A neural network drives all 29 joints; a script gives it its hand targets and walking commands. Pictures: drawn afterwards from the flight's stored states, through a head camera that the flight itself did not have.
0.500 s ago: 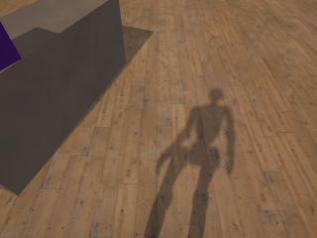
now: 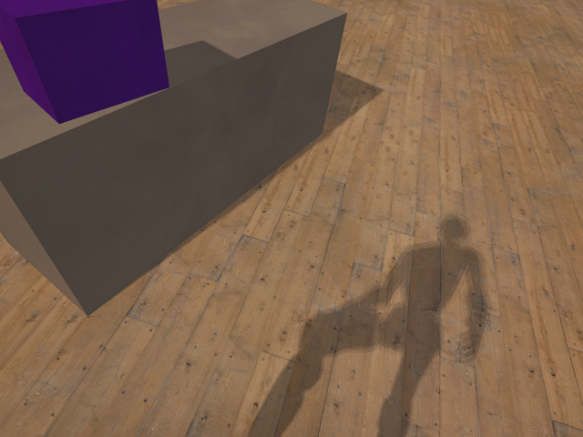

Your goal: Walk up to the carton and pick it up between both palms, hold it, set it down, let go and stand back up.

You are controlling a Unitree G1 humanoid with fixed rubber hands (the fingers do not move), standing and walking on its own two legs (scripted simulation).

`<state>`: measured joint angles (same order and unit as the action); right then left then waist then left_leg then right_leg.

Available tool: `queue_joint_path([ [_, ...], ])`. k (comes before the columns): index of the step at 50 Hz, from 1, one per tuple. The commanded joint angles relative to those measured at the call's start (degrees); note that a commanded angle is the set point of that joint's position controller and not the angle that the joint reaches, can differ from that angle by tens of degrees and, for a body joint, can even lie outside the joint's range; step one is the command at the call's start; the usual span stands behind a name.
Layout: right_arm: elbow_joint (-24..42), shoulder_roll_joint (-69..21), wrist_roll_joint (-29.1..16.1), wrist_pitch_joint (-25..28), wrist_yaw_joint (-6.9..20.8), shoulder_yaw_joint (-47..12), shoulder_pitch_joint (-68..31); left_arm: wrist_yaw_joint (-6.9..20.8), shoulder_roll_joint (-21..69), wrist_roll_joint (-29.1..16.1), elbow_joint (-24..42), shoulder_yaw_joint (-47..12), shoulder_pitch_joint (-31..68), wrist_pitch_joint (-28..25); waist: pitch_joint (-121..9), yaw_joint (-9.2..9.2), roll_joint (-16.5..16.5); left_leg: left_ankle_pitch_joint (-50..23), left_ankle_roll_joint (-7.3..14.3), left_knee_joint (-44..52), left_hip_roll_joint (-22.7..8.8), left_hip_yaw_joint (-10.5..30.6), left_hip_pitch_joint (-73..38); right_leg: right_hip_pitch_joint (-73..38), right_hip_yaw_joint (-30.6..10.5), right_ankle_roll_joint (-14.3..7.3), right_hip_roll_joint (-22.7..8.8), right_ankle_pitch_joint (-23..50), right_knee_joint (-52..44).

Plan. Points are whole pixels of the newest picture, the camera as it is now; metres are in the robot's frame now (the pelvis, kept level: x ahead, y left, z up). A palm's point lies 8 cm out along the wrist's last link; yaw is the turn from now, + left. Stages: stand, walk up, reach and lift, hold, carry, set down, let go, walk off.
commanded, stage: walk up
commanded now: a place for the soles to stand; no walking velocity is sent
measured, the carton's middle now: (87, 45) +0.99 +0.55 +0.05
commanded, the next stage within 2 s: none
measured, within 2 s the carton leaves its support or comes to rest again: neither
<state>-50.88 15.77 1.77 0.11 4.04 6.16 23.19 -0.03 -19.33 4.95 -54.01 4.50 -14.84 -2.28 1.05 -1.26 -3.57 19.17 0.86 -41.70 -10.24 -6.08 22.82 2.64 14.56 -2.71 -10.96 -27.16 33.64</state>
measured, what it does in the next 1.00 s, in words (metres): walks ahead, turning left: right foot, then left foot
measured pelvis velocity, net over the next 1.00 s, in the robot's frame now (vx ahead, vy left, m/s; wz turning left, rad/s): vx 0.44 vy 0.09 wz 0.64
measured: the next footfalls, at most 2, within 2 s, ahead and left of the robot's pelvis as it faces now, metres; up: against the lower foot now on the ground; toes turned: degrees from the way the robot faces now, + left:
right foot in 0.44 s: +0.39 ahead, -0.06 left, +0.00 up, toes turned +17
left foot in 0.86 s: +0.49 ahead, +0.22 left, +0.00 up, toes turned +37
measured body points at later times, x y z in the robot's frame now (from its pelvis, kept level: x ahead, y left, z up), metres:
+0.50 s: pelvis +0.24 +0.01 +0.00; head +0.26 +0.01 +0.45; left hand +0.27 +0.30 -0.10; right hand +0.34 -0.25 -0.13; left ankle +0.08 +0.12 -0.66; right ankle +0.35 -0.07 -0.72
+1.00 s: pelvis +0.44 +0.09 +0.00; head +0.43 +0.14 +0.45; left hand +0.29 +0.31 -0.15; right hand +0.69 -0.04 -0.09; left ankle +0.45 +0.20 -0.72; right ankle +0.46 -0.06 -0.63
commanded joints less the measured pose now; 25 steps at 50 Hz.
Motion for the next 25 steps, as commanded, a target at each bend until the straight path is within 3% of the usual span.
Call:
queue_joint_path([
  [1, -2.78, 12.54, 0.2, 2.74, -3.45, 2.99, 17.85, 2.58, 1.76, -1.44, 10.21, -2.31, 9.46, 0.25, 4.24, 10.18, 27.09, 19.06, 10.18, 21.98, -1.0, 28.06, -23.95, 39.04, -3.27, -0.72, 8.86, -10.7, 39.07],
  [2, -0.4, 16.53, -0.08, 2.27, -3.95, 3.09, 12.36, 2.85, -1.65, -3.39, 14.08, -1.5, 10.62, 0.55, 3.66, 7.74, 21.85, 33.4, 17.4, 35.58, -12.21, 53.4, -19.2, 44.44, -12.94, 1.2, 8.56, -11.84, 42.96],
  [3, 0.97, 17.5, -0.34, 1.98, -4.76, 2.83, 6.81, 2.89, -4.26, -3.45, 13.83, -1.11, 10.16, 0.44, 6.48, 5.07, 16.83, 41.2, 17.54, 38.0, -13.67, 52.09, -15.76, 44.8, -17.34, 0.96, 4.78, -6.72, 43.38],
  [4, 1.52, 17.35, 0.17, 2.06, -5.52, 2.45, 4.98, 3.17, -4.06, -3.84, 12.44, -1.43, 7.05, -0.43, 6.89, 3.92, 17.46, 35.54, 17.08, 35.49, -12.56, 45.0, -18.09, 45.6, -16.73, 0.9, 3.64, -2.63, 42.1],
  [5, 1.89, 15.39, 1.17, 2.25, -5.96, 1.8, 3.51, 3.29, -4.32, -3.9, 12.26, -1.46, 6.93, -1.2, 7.7, 3.31, 15.24, 25.39, 16.42, 31.65, -11.11, 39.58, -15.23, 43.83, -16.81, 1.3, 2.56, 0.53, 39.08],
  [6, 2.32, 12.19, 1.13, 2.71, -5.83, 0.69, 2.27, 3.35, -5.38, -3.8, 11.9, -0.8, 5.68, -1.62, 7.09, 2.33, 11.19, 17.45, 14.15, 29.67, -8.17, 31.01, -9.18, 37.45, -17.59, 1.53, 2.1, 4.32, 33.2],
  [7, 2.45, 9.85, 1.04, 3.17, -5.47, 0.03, 1.28, 3.67, -4.89, -3.62, 11.84, -0.52, 2.99, -1.62, 6.0, 1.17, 11.3, 13.52, 12.38, 29.5, -5.25, 24.96, -5.49, 31.57, -16.43, 1.98, 3.18, 6.9, 29.88],
  [8, 2.47, 9.6, 1.12, 3.77, -5.17, -0.31, 0.68, 4.01, -3.83, -3.29, 11.31, -0.56, 1.2, -1.37, 4.31, 0.59, 12.0, 10.02, 11.79, 29.42, -3.21, 22.1, -4.78, 27.93, -14.99, 2.48, 4.36, 9.06, 28.3],
  [9, 2.63, 9.8, 0.9, 4.37, -5.09, -0.64, 0.61, 4.09, -3.09, -2.98, 12.0, -0.61, 1.68, -1.07, 3.67, 0.95, 11.99, 5.19, 12.45, 28.53, -2.7, 21.11, -5.78, 27.55, -14.88, 2.95, 4.69, 9.89, 24.88],
  [11, 2.71, 10.65, 0.52, 4.96, -4.72, -0.23, 1.19, 4.23, -1.88, -3.39, 14.2, -0.71, 4.1, -0.58, 4.76, 2.0, 11.23, 5.51, 12.66, 28.33, -0.66, 19.47, -5.28, 28.03, -15.63, 3.68, 5.17, 14.64, 18.0],
  [12, 3.11, 10.07, 0.42, 4.97, -4.53, -0.24, 1.94, 4.32, -1.22, -3.65, 15.39, -0.76, 5.77, -0.51, 6.83, 2.77, 10.39, 5.77, 12.72, 28.79, 0.1, 19.42, -5.08, 28.86, -14.06, 3.95, 6.15, 16.71, 14.74],
  [14, 3.39, 9.17, 0.61, 5.1, -4.28, -0.17, 3.52, 4.31, -0.04, -3.44, 16.94, -0.74, 7.39, -0.56, 6.83, 3.71, 8.36, 5.69, 12.6, 28.66, -0.55, 20.3, -6.95, 28.66, -13.18, 4.1, 7.06, 19.28, 9.62],
  [16, 4.14, 9.4, 0.67, 5.11, -4.11, 0.15, 4.38, 3.8, 0.02, -2.83, 18.43, -0.47, 7.09, -1.04, 5.47, 4.11, 8.92, 3.35, 11.73, 27.0, -1.08, 20.7, -8.38, 24.91, -13.77, 3.7, 7.16, 21.08, 4.85],
  [18, 5.11, 9.38, 0.94, 4.85, -4.15, 0.15, 3.28, 3.17, 0.3, -2.42, 19.12, 0.1, 3.31, -1.67, 3.86, 2.39, 7.98, -0.49, 10.92, 22.76, -2.01, 21.79, -7.5, 17.23, -13.83, 2.71, 7.66, 20.33, 2.13],
  [19, 6.14, 9.51, 1.19, 4.66, -4.21, 0.09, 1.9, 2.78, -0.13, -2.07, 18.85, 0.5, -1.17, -2.05, 2.32, 0.14, 5.63, -2.59, 9.78, 18.5, -1.71, 21.58, -5.55, 10.57, -14.28, 1.89, 8.0, 20.84, 0.04],
  [20, 6.89, 7.92, 1.22, 4.55, -4.22, -0.53, 1.46, 2.06, -2.14, -1.81, 17.77, 1.28, -7.61, -2.61, 0.46, -2.98, 1.75, -7.04, 7.44, 8.4, 1.32, 18.71, -1.87, 1.33, -14.46, 1.04, 8.74, 19.76, -0.94],
  [21, 8.06, 3.56, 1.42, 4.38, -4.1, -2.07, 4.87, 1.1, -6.14, -0.79, 16.74, 2.05, -15.17, -3.17, -5.42, -5.32, -7.59, -4.23, 4.15, -10.48, 7.47, 13.37, 2.49, -8.04, -24.17, -0.73, 1.86, 9.95, -5.03],
  [22, 10.47, -0.02, 1.14, 3.97, -4.25, -3.39, 8.31, 0.31, -11.31, 0.13, 17.17, 3.03, -17.71, -3.06, -6.71, -4.98, -15.9, 14.16, 0.65, -23.87, 14.61, 10.37, 12.3, -11.14, -47.79, -2.3, -11.15, 0.59, -13.66],
  [23, 11.39, 2.85, 1.31, 2.61, -5.16, -2.43, 8.82, -0.3, -14.11, -0.79, 17.64, 3.59, -14.16, -2.13, -5.61, -2.63, -11.27, 13.98, -0.33, -31.95, 12.09, 12.03, 14.04, -6.59, -61.28, -5.84, -16.75, -10.45, -23.22],
  [24, 11.5, 5.06, 1.62, 1.83, -5.24, -1.96, 7.2, -0.54, -12.09, -1.95, 18.62, 3.05, -9.12, -1.59, -1.55, -1.46, -8.16, 8.69, -0.42, -36.09, 9.08, 13.0, 15.08, -1.43, -58.98, -6.27, -15.3, -15.38, -25.75],
  [25, 10.85, 5.6, 1.48, 1.55, -4.81, -1.82, 4.65, -0.54, -8.79, -2.65, 18.78, 2.01, -6.21, -1.32, 4.36, -0.86, -3.25, 3.7, -0.5, -35.55, 7.16, 12.8, 15.41, 2.98, -46.24, -4.81, -11.01, -9.03, -23.14],
])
